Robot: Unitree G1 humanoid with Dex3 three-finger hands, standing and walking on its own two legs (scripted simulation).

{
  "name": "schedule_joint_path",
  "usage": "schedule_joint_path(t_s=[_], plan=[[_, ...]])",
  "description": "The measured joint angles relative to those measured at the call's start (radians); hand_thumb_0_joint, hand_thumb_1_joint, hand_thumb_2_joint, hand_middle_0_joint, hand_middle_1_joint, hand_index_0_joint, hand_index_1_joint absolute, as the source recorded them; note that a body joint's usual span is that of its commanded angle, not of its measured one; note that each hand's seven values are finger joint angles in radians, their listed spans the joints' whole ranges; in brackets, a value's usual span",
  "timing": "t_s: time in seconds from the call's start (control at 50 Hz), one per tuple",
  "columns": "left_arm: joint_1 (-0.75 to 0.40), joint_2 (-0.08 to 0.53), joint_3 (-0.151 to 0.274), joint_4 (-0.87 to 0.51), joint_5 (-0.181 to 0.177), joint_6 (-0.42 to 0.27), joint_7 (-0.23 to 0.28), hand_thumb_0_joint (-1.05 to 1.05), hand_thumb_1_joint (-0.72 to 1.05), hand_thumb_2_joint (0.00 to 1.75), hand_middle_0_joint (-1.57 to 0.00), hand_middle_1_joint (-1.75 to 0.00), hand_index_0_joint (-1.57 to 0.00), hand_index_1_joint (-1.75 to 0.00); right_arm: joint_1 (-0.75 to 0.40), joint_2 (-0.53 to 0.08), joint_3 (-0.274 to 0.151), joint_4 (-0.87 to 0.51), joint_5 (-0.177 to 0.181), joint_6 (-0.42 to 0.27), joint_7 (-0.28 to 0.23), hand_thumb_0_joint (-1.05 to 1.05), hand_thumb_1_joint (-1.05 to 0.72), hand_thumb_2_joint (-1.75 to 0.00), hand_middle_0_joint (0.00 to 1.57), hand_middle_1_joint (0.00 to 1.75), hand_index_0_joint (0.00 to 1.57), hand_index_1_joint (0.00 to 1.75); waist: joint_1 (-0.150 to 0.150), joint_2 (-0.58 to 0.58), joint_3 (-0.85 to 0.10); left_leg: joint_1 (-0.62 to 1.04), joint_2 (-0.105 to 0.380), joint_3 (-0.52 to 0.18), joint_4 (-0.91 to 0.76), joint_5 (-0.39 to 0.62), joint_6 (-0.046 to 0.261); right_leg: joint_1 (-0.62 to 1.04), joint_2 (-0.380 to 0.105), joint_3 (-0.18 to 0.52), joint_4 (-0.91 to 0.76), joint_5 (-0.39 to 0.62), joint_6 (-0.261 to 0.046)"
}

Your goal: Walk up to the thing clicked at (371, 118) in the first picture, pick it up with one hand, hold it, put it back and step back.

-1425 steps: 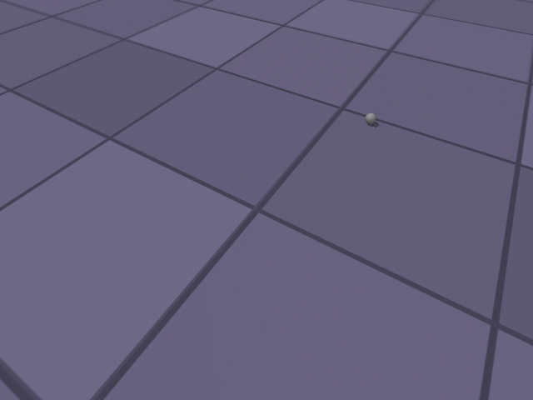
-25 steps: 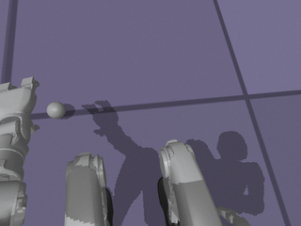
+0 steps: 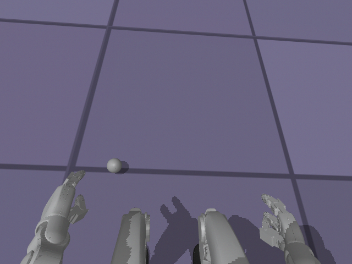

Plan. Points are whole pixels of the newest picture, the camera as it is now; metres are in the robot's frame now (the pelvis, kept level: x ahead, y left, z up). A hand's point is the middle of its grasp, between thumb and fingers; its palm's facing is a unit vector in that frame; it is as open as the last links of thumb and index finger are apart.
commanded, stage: home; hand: left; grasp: from above
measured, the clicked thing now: (114, 165) +0.55 +0.26 -0.53
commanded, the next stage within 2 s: none
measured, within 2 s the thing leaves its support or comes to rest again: neither
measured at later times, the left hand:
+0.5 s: hand (63, 208) +0.24 +0.18 +0.10, palm faces +0.09 -0.97 -0.21, open 7.4 cm
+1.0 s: hand (67, 213) +0.23 +0.18 +0.10, palm faces +0.09 -0.97 -0.21, open 7.4 cm
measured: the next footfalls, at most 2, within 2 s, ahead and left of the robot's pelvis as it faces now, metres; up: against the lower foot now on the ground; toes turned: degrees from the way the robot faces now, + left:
none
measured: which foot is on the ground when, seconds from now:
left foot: down 0.00-1.00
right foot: down 0.00-1.00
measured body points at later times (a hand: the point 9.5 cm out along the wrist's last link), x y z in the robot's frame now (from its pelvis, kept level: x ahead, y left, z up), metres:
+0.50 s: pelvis +0.07 +0.00 +0.14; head +0.10 +0.00 +0.59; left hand +0.23 +0.24 +0.12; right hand +0.22 -0.24 +0.07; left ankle +0.08 +0.12 -0.53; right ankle +0.08 -0.13 -0.53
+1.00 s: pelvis +0.08 -0.01 +0.15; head +0.10 -0.01 +0.60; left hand +0.22 +0.23 +0.12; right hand +0.26 -0.24 +0.09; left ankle +0.08 +0.12 -0.53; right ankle +0.08 -0.13 -0.53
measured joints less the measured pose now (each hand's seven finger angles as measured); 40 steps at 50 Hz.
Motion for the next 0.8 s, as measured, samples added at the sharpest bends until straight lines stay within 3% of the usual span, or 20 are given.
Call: schedule_joint_path(t_s=[0.06,0.12,0.3,0.38,0.48,0.8], plan=[[0.070,-0.023,-0.007,-0.064,-0.091,0.048,-0.002,0.00,0.88,0.90,-0.21,-0.31,-0.21,-0.31,0.019,0.018,0.019,-0.015,0.004,-0.016,-0.017,0.00,-0.90,-0.90,0.20,0.30,0.21,0.30,-0.003,0.004,0.002,0.103,0.001,0.003,-0.082,0.011,0.001,0.103,0.000,0.001,-0.083,0.013,0.000],[0.133,-0.045,-0.010,-0.113,-0.160,0.086,0.002,0.01,0.89,0.90,-0.21,-0.31,-0.21,-0.31,0.052,0.032,0.036,-0.023,0.005,-0.030,-0.035,0.00,-0.90,-0.90,0.20,0.30,0.21,0.30,-0.006,0.008,0.001,0.206,0.002,0.005,-0.165,0.021,0.000,0.206,0.000,0.001,-0.168,0.025,0.000],[0.307,-0.110,0.022,-0.262,-0.311,0.201,0.010,0.01,0.90,0.90,-0.21,-0.30,-0.21,-0.30,0.176,0.048,0.062,-0.035,0.005,-0.060,-0.102,0.01,-0.90,-0.90,0.20,0.30,0.21,0.30,-0.020,0.022,0.013,0.507,0.009,0.011,-0.416,0.060,0.000,0.509,0.004,0.001,-0.430,0.072,-0.001],[0.390,-0.133,0.032,-0.347,-0.357,0.240,0.004,0.01,0.90,0.90,-0.21,-0.30,-0.21,-0.30,0.226,0.042,0.059,-0.045,0.003,-0.075,-0.130,0.01,-0.90,-0.90,0.20,0.30,0.21,0.30,-0.021,0.029,0.015,0.625,0.013,0.016,-0.518,0.079,0.001,0.628,0.007,0.004,-0.537,0.096,-0.002],[0.465,-0.146,0.035,-0.419,-0.380,0.262,-0.013,0.01,0.91,0.90,-0.20,-0.30,-0.20,-0.30,0.256,0.032,0.048,-0.059,-0.004,-0.099,-0.152,0.01,-0.90,-0.90,0.20,0.30,0.21,0.30,-0.018,0.037,0.009,0.728,0.014,0.022,-0.604,0.096,0.002,0.730,0.008,0.008,-0.626,0.115,-0.002],[0.465,-0.147,0.026,-0.389,-0.360,0.249,-0.059,0.01,0.91,0.90,-0.20,-0.30,-0.20,-0.30,0.202,0.019,0.035,-0.065,-0.029,-0.155,-0.150,0.01,-0.90,-0.90,0.20,0.30,0.21,0.30,0.009,0.018,0.034,0.806,0.008,0.014,-0.650,0.103,-0.007,0.806,0.001,-0.001,-0.658,0.111,-0.009]])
